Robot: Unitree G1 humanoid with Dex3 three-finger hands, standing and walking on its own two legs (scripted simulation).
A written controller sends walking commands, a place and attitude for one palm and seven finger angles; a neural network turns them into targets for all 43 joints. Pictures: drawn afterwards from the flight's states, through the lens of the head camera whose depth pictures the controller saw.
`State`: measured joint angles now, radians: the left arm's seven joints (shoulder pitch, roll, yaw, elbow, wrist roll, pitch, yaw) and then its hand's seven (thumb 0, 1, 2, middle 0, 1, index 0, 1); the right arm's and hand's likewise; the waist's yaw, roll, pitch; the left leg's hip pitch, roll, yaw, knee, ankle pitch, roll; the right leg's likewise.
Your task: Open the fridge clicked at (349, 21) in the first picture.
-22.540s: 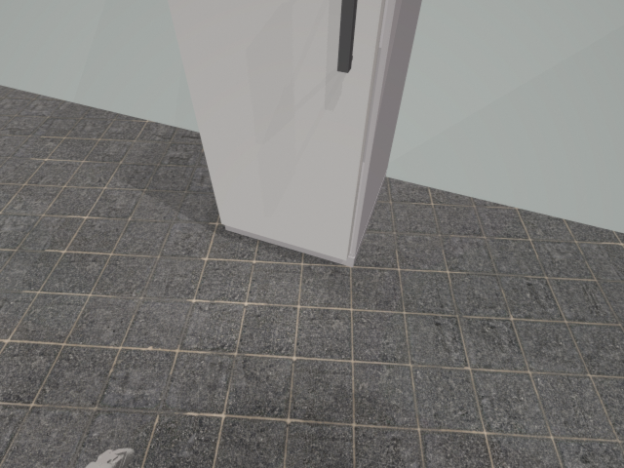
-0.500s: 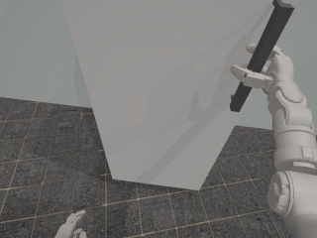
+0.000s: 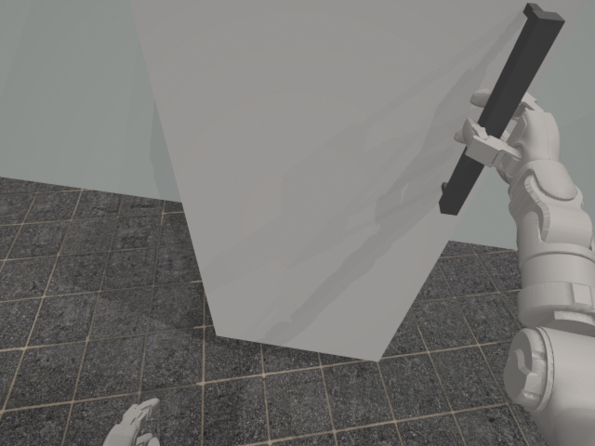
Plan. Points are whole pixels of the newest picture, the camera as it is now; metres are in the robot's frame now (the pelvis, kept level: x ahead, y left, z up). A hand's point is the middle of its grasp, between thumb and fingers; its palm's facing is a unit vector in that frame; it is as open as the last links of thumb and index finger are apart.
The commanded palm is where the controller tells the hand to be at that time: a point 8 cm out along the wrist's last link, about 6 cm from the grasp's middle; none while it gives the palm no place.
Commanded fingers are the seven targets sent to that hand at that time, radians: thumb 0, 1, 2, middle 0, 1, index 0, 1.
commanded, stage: grip the handle and tug to test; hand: right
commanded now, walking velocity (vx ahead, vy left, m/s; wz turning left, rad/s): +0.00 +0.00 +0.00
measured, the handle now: (483, 124) +0.50 -0.20 +0.22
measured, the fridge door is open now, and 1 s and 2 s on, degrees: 0 1 9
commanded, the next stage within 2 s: pull the door a little, standing still in 0.44 s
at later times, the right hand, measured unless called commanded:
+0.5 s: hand (476, 144) +0.44 -0.17 +0.22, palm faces +0.07 +1.00 +0.00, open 6.2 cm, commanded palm +0.39 -0.23 +0.22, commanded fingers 0.00 -0.90 -0.90 0.45 1.40 0.45 1.40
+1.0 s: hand (476, 148) +0.44 -0.17 +0.22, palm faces +0.07 +1.00 -0.03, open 6.4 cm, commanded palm +0.36 -0.22 +0.22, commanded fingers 0.00 -0.90 -0.90 0.45 1.40 0.45 1.40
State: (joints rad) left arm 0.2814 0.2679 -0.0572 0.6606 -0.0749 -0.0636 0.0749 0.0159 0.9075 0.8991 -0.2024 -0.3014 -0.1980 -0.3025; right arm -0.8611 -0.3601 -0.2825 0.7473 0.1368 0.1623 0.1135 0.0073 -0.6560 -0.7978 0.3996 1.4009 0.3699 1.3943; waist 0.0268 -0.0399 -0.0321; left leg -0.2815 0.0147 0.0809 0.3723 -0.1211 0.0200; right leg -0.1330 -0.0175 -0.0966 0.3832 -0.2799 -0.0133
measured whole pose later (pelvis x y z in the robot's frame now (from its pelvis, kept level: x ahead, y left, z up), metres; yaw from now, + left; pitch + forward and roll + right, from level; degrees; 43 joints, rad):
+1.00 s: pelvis +0.06 -0.01 +0.00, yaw +4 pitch +2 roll +1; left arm 0.17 0.23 -0.07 0.57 -0.06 0.03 0.03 0.02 0.91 0.90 -0.20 -0.30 -0.20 -0.30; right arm -0.40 -0.27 -0.30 0.00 0.19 0.44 0.06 0.00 -0.72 -0.76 0.28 1.37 0.21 1.35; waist -0.01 -0.07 -0.08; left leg -0.21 0.00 0.02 0.38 -0.20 0.00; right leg -0.05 0.00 -0.07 0.40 -0.31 0.00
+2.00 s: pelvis +0.10 +0.03 -0.01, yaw -6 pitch -2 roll -1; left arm 0.11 0.16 -0.03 0.58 0.02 -0.08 0.04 0.02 0.91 0.90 -0.20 -0.30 -0.20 -0.30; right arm -0.03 -0.32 -0.18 -0.41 0.05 -0.03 -0.13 -0.18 -0.54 -0.74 0.48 1.40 0.16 1.21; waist 0.02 -0.03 0.12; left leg -0.36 -0.04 0.03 0.76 -0.43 0.01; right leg -0.31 -0.03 -0.01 0.51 -0.16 0.03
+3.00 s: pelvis +0.02 +0.34 -0.01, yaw -44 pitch -2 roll +1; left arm 0.14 0.16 0.02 0.60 -0.01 -0.10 0.06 0.02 0.91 0.90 -0.20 -0.30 -0.20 -0.30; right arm -0.15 -0.29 -0.13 -0.43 0.01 -0.02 -0.04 -0.19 -0.54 -0.70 0.45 1.40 0.12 1.11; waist 0.02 0.00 0.18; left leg -0.56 0.01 0.04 1.08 -0.36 -0.04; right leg -0.30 -0.10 -0.03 0.59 -0.26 0.04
